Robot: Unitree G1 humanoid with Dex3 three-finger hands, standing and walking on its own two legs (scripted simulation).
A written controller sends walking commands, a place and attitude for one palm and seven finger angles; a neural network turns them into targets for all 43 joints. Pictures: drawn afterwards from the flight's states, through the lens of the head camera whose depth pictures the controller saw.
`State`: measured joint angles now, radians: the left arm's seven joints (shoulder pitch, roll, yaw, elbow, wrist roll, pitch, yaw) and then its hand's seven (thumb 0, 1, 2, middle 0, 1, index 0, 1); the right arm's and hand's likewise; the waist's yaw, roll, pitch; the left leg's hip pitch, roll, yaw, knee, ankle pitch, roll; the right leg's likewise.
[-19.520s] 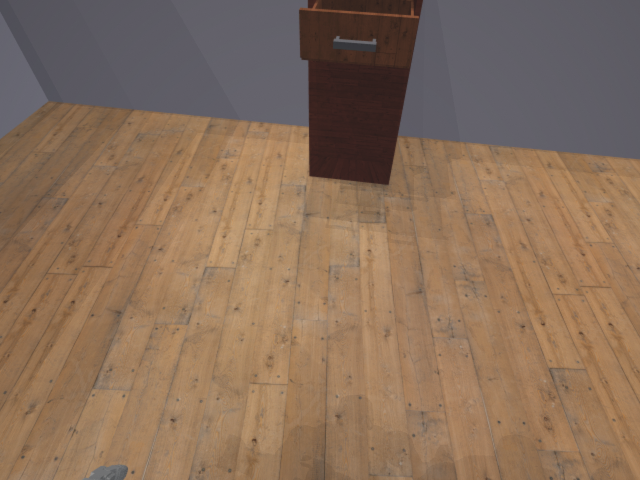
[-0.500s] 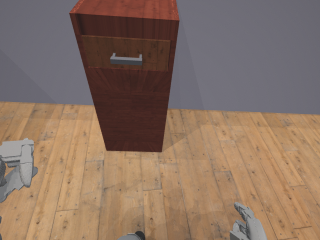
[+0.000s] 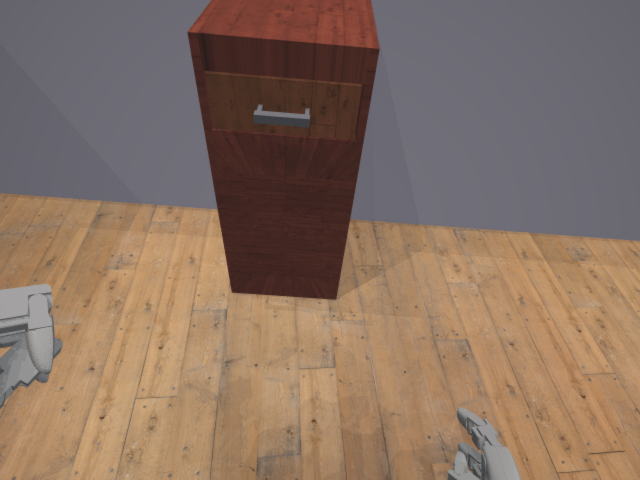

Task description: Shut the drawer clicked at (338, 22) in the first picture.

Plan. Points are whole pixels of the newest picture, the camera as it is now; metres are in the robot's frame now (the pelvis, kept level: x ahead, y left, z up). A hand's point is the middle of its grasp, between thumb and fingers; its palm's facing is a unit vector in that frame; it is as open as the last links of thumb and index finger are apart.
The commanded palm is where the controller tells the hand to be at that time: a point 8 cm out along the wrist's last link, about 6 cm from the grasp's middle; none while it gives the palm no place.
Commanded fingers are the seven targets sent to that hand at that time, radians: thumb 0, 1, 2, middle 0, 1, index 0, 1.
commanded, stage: stop stepping back and stand still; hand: left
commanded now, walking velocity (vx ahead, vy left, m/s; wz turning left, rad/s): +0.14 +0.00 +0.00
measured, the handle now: (282, 114) +0.87 +0.12 +0.01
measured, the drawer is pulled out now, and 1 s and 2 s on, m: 0.00 0.00 0.00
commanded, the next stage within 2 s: let the arm hang, fingers relaxed in 0.30 s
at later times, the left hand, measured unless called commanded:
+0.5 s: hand (112, 378) +0.22 +0.25 +0.03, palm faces +0.20 -0.87 -0.45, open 3.2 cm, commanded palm none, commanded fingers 0.00 0.90 0.90 -1.16 -1.34 -1.16 -1.34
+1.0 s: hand out of the picture -0.06 +0.19 -0.17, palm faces +0.06 -0.97 -0.23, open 5.5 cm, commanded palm none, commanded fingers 0.00 0.90 0.90 -0.20 -0.30 -0.20 -0.30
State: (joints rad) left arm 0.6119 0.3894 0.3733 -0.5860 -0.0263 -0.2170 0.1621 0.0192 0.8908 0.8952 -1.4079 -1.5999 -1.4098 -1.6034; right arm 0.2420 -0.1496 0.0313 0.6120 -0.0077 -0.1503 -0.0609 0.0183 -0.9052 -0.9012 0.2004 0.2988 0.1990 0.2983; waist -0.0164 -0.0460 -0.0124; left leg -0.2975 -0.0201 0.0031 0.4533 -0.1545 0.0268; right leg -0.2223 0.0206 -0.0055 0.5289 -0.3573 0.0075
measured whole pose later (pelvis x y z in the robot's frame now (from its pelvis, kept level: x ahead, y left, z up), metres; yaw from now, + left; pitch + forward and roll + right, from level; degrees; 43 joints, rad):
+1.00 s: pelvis +0.01 +0.01 +0.00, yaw +2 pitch -2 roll -1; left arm 0.37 0.18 0.00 1.15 0.01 0.02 0.03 0.01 0.91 0.89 -0.53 -0.68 -0.53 -0.67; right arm 0.31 -0.14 0.00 1.10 -0.01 0.02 -0.03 0.01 -0.91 -0.90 0.20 0.30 0.20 0.30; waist 0.01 0.02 0.06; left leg -0.23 -0.03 -0.01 0.45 -0.18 0.04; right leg -0.13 0.01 -0.03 0.43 -0.27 -0.01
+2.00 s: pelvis +0.02 -0.01 +0.00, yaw +1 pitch -2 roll +0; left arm 0.33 0.10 0.01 1.16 0.00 -0.01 0.05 0.00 0.91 0.89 -0.20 -0.30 -0.20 -0.30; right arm 0.32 -0.10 -0.01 1.14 -0.01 0.01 -0.05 0.01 -0.91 -0.90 0.20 0.30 0.20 0.30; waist 0.00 0.01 0.05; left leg -0.22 -0.01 -0.01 0.45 -0.20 0.01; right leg -0.12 0.03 -0.03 0.43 -0.28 -0.04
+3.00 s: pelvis +0.04 -0.03 +0.00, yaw +1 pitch -2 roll +1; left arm 0.32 0.10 0.01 1.15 0.00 -0.02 0.05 0.00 0.91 0.89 -0.20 -0.30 -0.20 -0.30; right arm 0.29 -0.12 -0.01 1.14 -0.01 0.01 -0.05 0.01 -0.91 -0.90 0.20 0.30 0.20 0.30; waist 0.00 0.01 0.05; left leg -0.17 0.01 -0.02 0.42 -0.22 -0.02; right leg -0.07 0.05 -0.03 0.40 -0.30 -0.06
